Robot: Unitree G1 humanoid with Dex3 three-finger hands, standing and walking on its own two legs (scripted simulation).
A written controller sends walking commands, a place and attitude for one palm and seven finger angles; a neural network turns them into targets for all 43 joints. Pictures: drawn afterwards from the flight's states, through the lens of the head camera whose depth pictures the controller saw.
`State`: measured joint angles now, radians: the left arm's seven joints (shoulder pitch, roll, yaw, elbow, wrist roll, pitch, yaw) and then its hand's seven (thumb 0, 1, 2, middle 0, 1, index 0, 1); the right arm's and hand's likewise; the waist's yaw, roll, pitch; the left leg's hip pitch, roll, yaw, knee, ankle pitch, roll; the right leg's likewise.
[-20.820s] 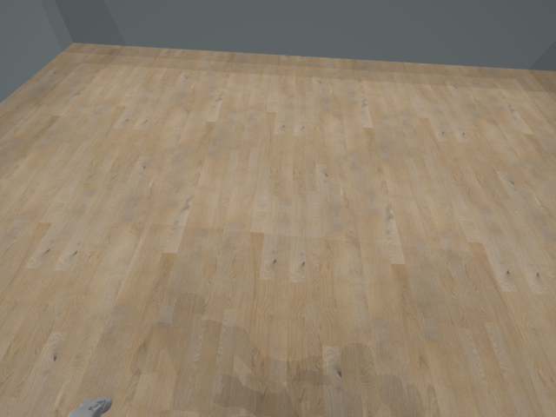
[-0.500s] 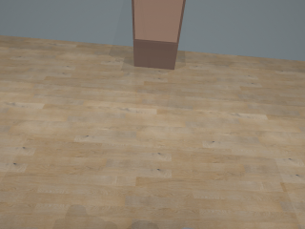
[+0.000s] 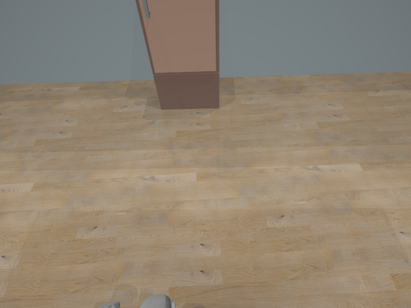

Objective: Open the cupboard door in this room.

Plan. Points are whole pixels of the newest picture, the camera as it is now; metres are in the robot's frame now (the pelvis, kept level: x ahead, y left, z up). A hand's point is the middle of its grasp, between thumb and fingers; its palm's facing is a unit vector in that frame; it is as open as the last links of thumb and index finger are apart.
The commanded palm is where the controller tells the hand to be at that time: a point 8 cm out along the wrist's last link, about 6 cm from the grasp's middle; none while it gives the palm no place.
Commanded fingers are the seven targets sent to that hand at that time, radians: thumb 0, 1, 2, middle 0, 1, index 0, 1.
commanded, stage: turn or walk to find it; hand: left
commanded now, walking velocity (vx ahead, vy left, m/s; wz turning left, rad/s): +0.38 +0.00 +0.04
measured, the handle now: (146, 3) +1.50 +0.36 -0.01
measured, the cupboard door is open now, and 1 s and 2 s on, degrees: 0 0 0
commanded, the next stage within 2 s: stand and wait in 0.60 s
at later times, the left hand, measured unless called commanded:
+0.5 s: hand out of the picture +0.11 +0.20 -0.18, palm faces +0.15 -0.98 -0.13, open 7.4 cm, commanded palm none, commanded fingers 0.00 0.90 0.90 -0.20 -0.30 -0.20 -0.30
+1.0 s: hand (159, 184) +0.47 +0.17 -0.16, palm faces -0.01 -0.98 -0.20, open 7.3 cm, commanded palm none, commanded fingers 0.00 0.90 0.90 -0.20 -0.30 -0.20 -0.30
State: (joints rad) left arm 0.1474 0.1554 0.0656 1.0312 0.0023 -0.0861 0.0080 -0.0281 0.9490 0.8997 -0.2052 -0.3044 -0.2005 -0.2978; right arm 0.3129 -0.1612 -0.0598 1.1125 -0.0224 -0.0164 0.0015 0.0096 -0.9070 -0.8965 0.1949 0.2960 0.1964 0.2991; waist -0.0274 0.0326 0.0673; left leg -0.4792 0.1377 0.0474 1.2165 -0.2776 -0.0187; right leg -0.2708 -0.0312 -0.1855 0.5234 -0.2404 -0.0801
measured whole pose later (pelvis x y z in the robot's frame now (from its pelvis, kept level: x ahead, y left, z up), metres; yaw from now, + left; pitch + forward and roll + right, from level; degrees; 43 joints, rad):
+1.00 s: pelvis +0.37 +0.00 +0.00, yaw +2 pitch -2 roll +1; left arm 0.09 0.13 0.01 1.04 0.01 -0.04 0.01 -0.01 0.91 0.90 -0.20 -0.30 -0.20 -0.30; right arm 0.30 -0.15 -0.03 1.13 0.00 0.00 -0.02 0.01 -0.91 -0.90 0.19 0.30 0.20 0.30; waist -0.05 0.04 0.09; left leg -0.28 0.07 0.07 0.87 -0.53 -0.04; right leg -0.32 -0.07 -0.15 0.55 -0.20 -0.04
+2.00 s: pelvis +0.43 +0.03 +0.01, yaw +0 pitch -1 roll +0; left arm 0.28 0.14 -0.01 1.15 0.00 -0.01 0.04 0.01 0.92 0.90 -0.20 -0.30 -0.20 -0.30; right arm 0.31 -0.09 0.00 1.17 0.00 -0.02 -0.03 0.00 -0.91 -0.90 0.20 0.30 0.20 0.30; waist 0.00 -0.01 0.04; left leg -0.08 0.04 0.13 0.39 -0.29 0.00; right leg -0.18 -0.07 -0.12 0.42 -0.22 0.02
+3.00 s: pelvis +0.51 +0.10 +0.00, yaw +16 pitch +2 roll -1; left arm 0.20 0.23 0.06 1.02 0.03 0.00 -0.02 0.00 0.91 0.90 -0.20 -0.30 -0.19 -0.30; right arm 0.31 -0.18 -0.05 1.01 -0.02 -0.06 -0.01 0.00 -0.91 -0.90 0.19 0.30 0.20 0.30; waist -0.02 -0.04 0.05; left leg -0.21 0.00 0.11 0.48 -0.32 0.06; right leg -0.55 -0.12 -0.07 1.15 -0.33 0.07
